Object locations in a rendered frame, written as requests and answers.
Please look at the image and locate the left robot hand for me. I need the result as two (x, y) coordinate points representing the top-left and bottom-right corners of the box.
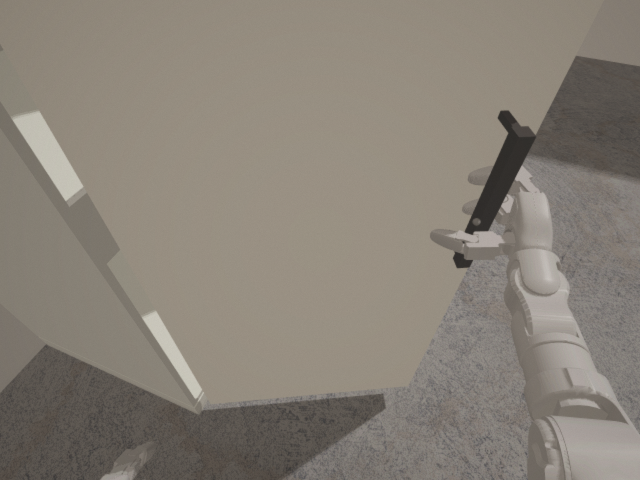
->
(100, 441), (156, 480)

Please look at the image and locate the right robot hand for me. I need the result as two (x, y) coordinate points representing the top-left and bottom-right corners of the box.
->
(430, 166), (553, 260)

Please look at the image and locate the handle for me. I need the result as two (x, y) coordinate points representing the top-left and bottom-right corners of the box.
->
(453, 110), (536, 268)

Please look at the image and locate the right robot forearm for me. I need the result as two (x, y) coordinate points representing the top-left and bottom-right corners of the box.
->
(504, 249), (640, 438)

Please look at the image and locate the robot right upper arm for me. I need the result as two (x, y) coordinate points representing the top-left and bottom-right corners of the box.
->
(527, 415), (640, 480)

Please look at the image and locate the fridge door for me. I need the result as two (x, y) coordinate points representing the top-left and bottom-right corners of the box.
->
(0, 0), (604, 404)

